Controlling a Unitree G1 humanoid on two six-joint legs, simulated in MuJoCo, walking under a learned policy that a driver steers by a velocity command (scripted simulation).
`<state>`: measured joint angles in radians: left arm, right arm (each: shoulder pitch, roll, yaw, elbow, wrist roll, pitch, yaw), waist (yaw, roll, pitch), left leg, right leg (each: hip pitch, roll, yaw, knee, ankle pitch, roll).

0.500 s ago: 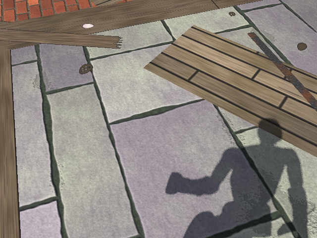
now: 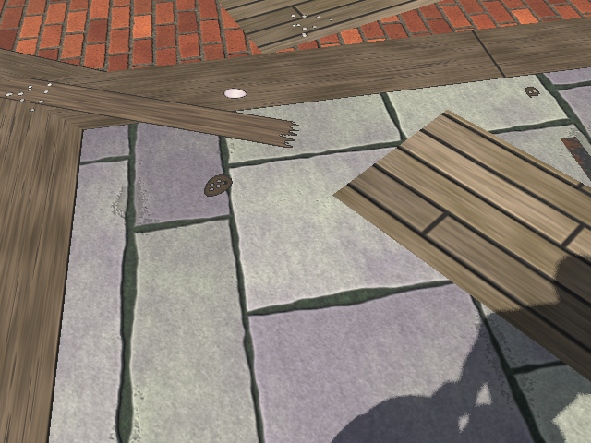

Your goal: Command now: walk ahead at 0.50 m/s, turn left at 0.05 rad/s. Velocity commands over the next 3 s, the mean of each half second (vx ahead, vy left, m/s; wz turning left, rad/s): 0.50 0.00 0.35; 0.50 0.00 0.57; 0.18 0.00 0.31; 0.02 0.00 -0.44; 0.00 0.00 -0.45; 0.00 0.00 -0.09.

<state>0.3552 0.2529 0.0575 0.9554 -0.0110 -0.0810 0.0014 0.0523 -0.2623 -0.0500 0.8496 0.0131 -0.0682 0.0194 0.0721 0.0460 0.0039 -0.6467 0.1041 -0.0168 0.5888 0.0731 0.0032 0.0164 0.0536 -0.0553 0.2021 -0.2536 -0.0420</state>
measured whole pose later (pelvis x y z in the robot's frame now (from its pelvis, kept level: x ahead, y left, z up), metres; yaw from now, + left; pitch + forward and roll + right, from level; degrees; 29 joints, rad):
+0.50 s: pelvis +0.29 +0.05 +0.00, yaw +12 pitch +2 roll +0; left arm 0.01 0.28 0.06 0.79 0.00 -0.10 0.00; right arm 0.35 -0.27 -0.07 0.87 0.02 -0.06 -0.01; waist -0.09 -0.03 0.02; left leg -0.11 -0.09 -0.13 0.32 -0.24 0.07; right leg -0.61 -0.06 0.10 0.54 0.05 0.04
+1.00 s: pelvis +0.55 +0.09 +0.00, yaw +30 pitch +2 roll -2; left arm 0.30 0.29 0.08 0.90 0.00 -0.08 0.00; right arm 0.12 -0.29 -0.08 0.67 0.02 -0.02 0.03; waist 0.09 0.04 0.04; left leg -0.68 0.11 -0.02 0.74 -0.02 0.02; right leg 0.02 0.00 -0.20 0.23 -0.28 0.00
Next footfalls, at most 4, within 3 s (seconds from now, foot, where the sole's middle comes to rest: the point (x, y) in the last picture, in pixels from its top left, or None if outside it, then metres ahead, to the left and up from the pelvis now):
0.12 left None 0.25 0.14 -0.78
0.60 right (351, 416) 0.55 -0.04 -0.78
1.12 left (205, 353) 0.69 0.32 -0.78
1.56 right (285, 308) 0.83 0.14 -0.78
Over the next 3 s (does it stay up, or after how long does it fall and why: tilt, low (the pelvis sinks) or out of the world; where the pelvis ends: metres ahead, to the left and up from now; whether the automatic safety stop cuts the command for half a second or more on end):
stays up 0.72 0.22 -0.01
